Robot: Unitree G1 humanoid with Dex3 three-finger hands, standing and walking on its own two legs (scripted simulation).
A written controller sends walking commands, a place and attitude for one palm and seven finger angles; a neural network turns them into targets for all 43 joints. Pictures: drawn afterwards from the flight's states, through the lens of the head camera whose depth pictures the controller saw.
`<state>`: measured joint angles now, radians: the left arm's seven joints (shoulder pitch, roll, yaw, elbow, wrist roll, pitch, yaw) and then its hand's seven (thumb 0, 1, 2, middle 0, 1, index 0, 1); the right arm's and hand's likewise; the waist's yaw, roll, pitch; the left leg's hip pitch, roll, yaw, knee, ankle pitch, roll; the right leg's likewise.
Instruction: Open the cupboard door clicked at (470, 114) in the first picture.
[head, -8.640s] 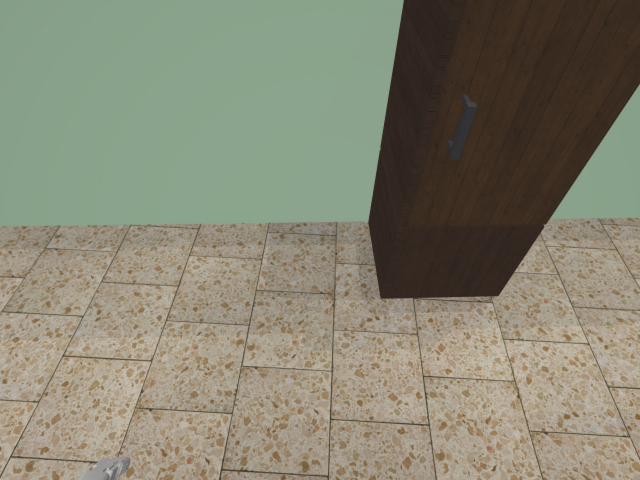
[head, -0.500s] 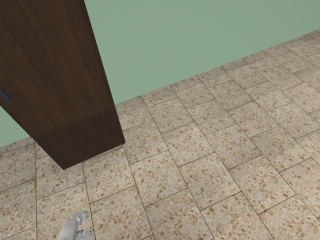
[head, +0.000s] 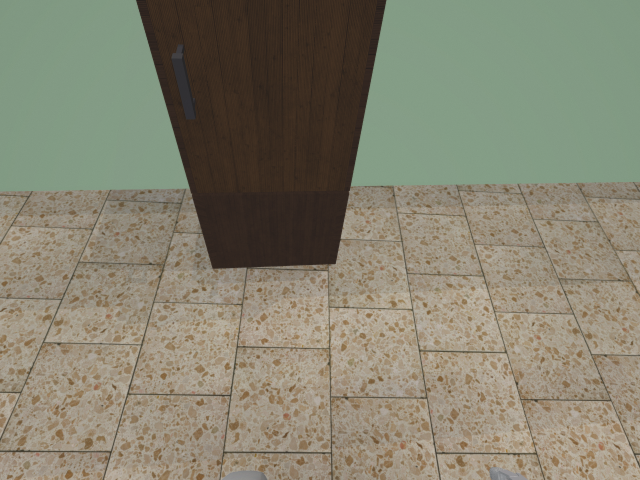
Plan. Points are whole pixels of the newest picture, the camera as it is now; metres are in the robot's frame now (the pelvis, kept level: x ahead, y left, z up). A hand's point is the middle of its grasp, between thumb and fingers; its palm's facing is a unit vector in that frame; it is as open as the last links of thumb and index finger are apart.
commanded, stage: turn to face it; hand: left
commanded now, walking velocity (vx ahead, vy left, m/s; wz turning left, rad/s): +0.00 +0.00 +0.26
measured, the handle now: (185, 83) +0.78 +0.35 +0.01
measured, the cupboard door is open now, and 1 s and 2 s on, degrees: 0 0 0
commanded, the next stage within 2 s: take the last steps up to it in 0.20 s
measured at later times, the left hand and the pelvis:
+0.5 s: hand out of the picture +0.04 +0.18 -0.14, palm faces +0.13 -0.96 -0.25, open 7.4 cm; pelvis -0.01 -0.02 +0.01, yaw +6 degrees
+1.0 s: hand out of the picture -0.08 +0.09 -0.14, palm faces +0.35 -0.93 -0.12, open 7.4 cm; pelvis +0.10 +0.02 +0.01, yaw +10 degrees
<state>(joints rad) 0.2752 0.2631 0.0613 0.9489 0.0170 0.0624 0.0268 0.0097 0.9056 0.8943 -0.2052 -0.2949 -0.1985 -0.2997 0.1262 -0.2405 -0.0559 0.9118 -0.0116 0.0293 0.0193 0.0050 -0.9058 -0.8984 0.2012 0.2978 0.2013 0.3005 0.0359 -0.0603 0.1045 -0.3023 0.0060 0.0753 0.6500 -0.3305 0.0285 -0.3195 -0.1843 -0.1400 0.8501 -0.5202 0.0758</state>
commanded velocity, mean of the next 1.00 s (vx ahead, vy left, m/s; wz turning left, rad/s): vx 0.22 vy -0.01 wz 0.09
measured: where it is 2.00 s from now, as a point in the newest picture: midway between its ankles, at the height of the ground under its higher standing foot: (287, 440)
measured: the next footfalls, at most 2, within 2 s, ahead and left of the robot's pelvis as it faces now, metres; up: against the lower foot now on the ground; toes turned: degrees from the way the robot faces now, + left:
right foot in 0.48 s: +0.03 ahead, -0.12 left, +0.00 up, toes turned +3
left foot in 1.04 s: +0.20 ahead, +0.15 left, +0.00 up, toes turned +18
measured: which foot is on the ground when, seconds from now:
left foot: down 0.00-0.48, up 0.50-1.00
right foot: up 0.00-0.46, down 0.48-1.00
